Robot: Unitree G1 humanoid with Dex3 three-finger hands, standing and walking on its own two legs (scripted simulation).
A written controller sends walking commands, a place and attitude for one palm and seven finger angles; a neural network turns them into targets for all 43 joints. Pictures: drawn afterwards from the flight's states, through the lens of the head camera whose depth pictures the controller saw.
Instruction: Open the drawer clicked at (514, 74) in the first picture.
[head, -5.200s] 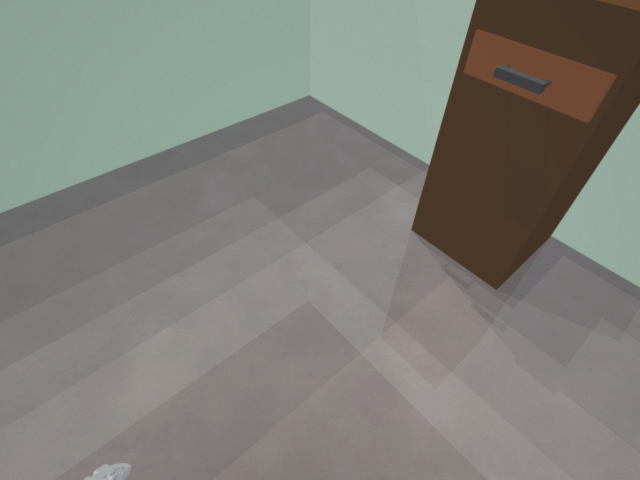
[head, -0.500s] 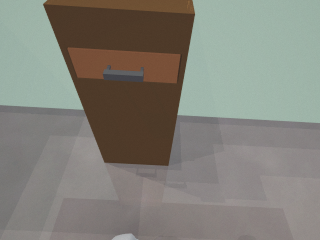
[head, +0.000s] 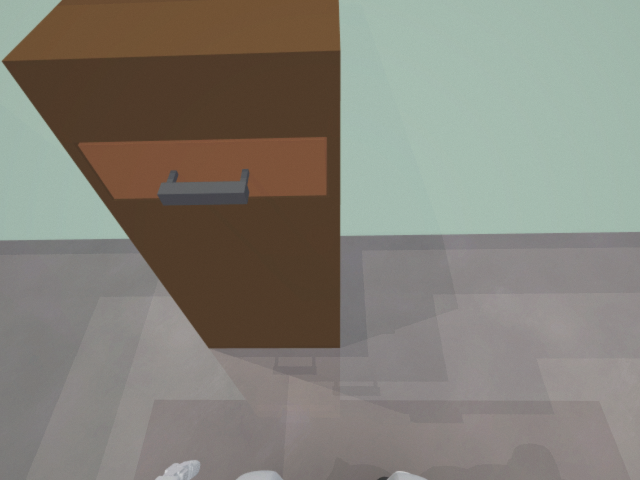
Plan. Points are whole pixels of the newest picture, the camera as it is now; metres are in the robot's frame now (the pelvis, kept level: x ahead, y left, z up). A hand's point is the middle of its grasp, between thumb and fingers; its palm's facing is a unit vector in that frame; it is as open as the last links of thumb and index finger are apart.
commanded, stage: come to a stop and stand still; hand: left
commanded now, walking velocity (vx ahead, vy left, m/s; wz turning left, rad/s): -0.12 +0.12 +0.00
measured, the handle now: (206, 184) +0.54 +0.21 +0.03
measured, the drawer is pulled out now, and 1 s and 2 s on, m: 0.00 0.00 0.00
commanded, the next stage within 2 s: look again from close up in 1.18 s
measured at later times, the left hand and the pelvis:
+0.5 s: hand out of the picture -0.06 +0.27 -0.17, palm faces +0.04 -0.97 -0.22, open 7.3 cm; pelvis -0.06 +0.07 +0.01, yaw -1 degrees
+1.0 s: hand out of the picture -0.10 +0.20 -0.17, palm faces +0.01 -0.99 -0.17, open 7.3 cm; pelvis -0.10 +0.05 +0.01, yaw -1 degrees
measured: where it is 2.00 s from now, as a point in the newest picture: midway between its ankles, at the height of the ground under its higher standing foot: outside the picture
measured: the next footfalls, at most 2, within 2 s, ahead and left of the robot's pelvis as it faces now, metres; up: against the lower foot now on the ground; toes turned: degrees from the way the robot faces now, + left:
left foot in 0.22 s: -0.02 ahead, +0.16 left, +0.00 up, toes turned +4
right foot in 0.60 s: -0.08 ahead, -0.04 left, +0.00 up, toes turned -3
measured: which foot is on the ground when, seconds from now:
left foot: up 0.00-0.20, down 0.22-1.00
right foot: down 0.00-0.22, up 0.24-0.58, down 0.60-1.00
